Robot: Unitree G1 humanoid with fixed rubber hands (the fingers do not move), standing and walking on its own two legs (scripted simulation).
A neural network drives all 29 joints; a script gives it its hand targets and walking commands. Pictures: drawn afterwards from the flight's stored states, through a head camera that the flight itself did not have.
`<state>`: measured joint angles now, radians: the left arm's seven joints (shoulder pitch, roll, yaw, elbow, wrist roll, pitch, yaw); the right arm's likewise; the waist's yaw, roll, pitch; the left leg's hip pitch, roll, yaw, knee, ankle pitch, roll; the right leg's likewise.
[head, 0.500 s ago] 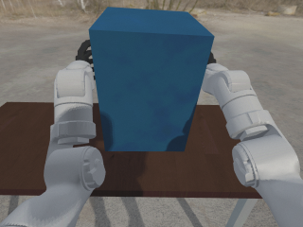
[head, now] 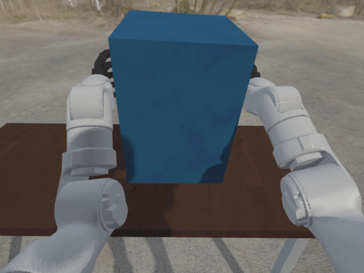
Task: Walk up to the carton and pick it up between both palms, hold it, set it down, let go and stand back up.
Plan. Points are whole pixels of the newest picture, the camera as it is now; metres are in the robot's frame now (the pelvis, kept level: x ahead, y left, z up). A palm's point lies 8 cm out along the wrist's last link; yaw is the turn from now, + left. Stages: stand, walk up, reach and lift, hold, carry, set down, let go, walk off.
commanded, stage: hold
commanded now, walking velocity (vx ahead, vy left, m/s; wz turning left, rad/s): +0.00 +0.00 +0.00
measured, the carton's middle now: (177, 98) +0.39 +0.01 +0.28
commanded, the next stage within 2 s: none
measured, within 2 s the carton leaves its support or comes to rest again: neither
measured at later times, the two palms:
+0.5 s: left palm (101, 83) +0.37 +0.16 +0.32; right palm (250, 88) +0.37 -0.13 +0.31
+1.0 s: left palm (101, 83) +0.37 +0.16 +0.32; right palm (250, 88) +0.37 -0.14 +0.31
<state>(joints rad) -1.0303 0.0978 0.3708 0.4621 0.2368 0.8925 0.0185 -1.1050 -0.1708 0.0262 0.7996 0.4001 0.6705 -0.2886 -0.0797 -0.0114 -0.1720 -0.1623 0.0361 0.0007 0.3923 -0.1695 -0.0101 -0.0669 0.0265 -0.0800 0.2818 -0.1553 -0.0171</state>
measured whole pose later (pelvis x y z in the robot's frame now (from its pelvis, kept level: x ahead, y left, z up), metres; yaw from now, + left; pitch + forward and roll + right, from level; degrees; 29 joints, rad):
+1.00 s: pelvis +0.00 +0.00 +0.00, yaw +0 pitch -4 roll -2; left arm -1.04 0.10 0.37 0.48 0.24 0.89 0.02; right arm -1.11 -0.17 0.02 0.81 0.40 0.68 -0.29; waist -0.08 -0.01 -0.18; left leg -0.16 0.04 0.00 0.39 -0.17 -0.01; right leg -0.07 0.03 -0.08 0.28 -0.15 -0.02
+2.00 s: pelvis +0.00 +0.00 +0.00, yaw +0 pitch -4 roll -2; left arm -1.04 0.10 0.37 0.49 0.23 0.88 0.02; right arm -1.12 -0.17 0.02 0.82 0.40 0.68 -0.29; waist -0.08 -0.01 -0.18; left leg -0.16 0.04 0.00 0.39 -0.17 -0.01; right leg -0.07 0.03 -0.07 0.28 -0.16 -0.02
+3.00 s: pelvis +0.00 +0.00 +0.00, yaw +0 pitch -3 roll -2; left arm -1.06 0.11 0.38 0.51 0.23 0.87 0.02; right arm -1.12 -0.17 0.03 0.83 0.40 0.68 -0.28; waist -0.07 -0.01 -0.19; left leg -0.17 0.04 0.00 0.39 -0.17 -0.01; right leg -0.08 0.03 -0.07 0.28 -0.15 -0.02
